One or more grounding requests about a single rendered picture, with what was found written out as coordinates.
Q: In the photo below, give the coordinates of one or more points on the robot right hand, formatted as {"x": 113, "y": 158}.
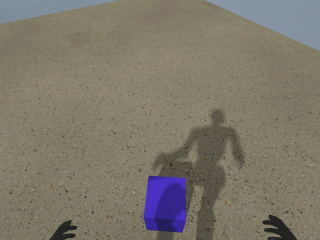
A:
{"x": 282, "y": 230}

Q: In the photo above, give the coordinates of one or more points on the robot left hand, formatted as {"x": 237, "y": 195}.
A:
{"x": 66, "y": 226}

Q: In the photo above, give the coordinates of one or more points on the carton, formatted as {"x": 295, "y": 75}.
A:
{"x": 165, "y": 204}

